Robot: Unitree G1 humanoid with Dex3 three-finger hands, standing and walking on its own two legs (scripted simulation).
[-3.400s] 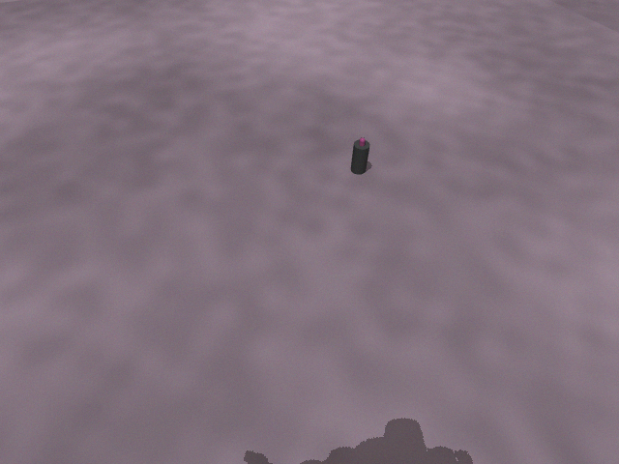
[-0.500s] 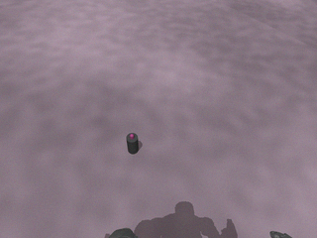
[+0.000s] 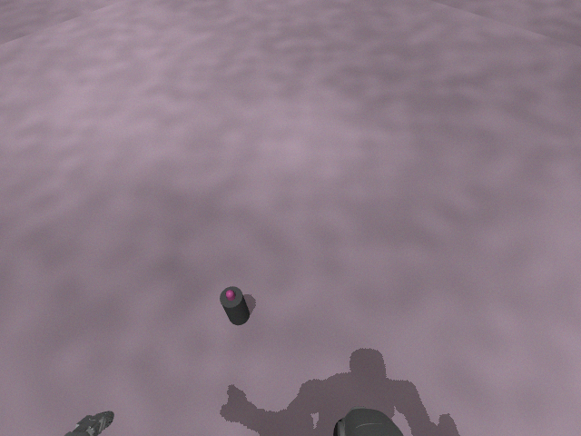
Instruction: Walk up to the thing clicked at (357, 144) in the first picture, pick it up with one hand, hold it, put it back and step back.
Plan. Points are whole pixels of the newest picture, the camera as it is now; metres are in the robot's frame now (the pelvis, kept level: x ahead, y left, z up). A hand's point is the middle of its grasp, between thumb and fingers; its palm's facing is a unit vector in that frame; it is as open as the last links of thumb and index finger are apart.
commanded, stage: walk up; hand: left
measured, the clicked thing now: (234, 304) +0.59 +0.22 -0.66
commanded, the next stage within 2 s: none
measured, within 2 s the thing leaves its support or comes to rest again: neither
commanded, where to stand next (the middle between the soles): +0.25 +0.02 m, yaw +1 degrees
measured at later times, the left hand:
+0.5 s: hand out of the picture +0.15 +0.30 -0.15, palm faces +0.02 -0.94 -0.35, open 7.4 cm
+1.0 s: hand (129, 379) +0.23 +0.28 -0.13, palm faces -0.03 -0.91 -0.41, open 7.4 cm
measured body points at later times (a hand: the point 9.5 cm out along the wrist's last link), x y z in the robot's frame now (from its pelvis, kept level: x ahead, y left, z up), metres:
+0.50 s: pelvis +0.13 +0.03 +0.00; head +0.14 +0.05 +0.45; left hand +0.15 +0.35 -0.12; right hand +0.22 -0.29 -0.09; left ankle +0.20 +0.15 -0.72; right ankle +0.10 -0.10 -0.71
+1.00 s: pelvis +0.16 +0.01 +0.00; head +0.19 -0.01 +0.45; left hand +0.23 +0.32 -0.11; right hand +0.26 -0.29 -0.14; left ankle +0.19 +0.15 -0.72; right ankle +0.22 -0.11 -0.72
